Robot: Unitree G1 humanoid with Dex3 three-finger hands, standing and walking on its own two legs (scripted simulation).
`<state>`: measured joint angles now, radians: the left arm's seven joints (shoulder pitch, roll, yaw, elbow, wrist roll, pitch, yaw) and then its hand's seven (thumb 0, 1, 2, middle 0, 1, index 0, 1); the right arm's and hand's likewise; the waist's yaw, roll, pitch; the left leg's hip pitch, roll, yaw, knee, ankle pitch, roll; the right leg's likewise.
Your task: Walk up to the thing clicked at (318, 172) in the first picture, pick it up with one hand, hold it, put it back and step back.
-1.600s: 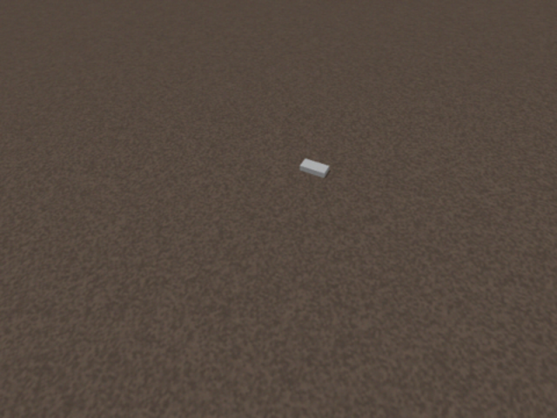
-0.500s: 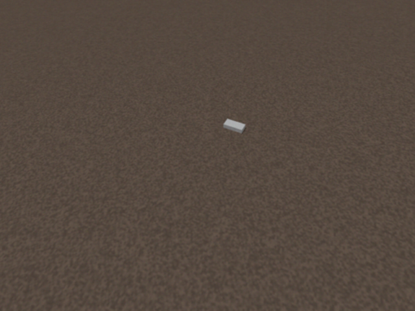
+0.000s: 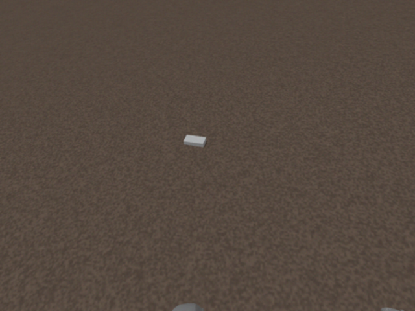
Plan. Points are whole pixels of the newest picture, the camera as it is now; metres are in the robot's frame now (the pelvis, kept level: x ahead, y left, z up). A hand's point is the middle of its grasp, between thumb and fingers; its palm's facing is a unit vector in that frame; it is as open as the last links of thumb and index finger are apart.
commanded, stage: walk up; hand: left
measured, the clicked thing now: (195, 140) +1.31 +0.26 -0.75
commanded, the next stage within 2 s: none
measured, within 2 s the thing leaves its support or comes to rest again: neither
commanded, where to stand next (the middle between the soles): +0.91 +0.11 m, yaw -17 degrees
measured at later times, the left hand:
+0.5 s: hand (107, 223) +0.36 +0.34 -0.13, palm faces -0.21 -0.90 -0.38, open 7.4 cm
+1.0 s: hand (132, 164) +0.57 +0.32 -0.12, palm faces -0.23 -0.88 -0.42, open 7.4 cm
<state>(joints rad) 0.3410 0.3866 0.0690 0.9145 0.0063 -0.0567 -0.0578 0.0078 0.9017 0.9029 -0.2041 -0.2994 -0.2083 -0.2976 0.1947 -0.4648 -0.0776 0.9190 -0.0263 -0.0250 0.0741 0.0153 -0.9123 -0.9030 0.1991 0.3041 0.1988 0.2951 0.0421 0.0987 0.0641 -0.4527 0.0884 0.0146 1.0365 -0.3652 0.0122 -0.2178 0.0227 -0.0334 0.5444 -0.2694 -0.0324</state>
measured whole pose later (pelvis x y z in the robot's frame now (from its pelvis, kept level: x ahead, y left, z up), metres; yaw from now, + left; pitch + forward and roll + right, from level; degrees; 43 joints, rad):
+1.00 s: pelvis +0.44 +0.07 +0.00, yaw -13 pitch -2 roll -2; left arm 0.30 0.40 0.04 0.85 0.01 -0.10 -0.03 0.01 0.90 0.90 -0.21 -0.30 -0.21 -0.30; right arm 0.26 -0.44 -0.08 0.82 -0.04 -0.02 0.09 0.01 -0.91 -0.90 0.20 0.30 0.20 0.30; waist 0.01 0.08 0.07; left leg -0.50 0.14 -0.01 0.83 -0.32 0.00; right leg -0.24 -0.01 -0.03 0.56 -0.29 -0.01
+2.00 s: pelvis +0.80 +0.16 -0.01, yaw -17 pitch -3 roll -1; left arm 0.32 0.47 0.05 0.94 0.00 -0.06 0.00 0.01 0.90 0.90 -0.20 -0.30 -0.21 -0.30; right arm 0.34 -0.43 -0.07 0.84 -0.02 -0.05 0.06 0.01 -0.91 -0.90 0.20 0.30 0.20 0.30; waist -0.02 -0.03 0.06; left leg -0.33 0.07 0.09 0.68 -0.31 0.02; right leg -0.49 -0.04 0.00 1.08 -0.42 -0.04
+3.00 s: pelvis +0.89 +0.13 +0.01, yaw -18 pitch -2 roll +0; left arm 0.06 0.34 0.01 1.13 0.00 -0.01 -0.02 0.01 0.90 0.90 -0.20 -0.30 -0.21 -0.30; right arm 0.09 -0.38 0.01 1.11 -0.01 -0.03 0.00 0.01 -0.91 -0.90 0.20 0.30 0.20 0.30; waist 0.01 0.01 0.05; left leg -0.11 0.05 0.06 0.42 -0.27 -0.02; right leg -0.20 -0.01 -0.04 0.44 -0.19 -0.02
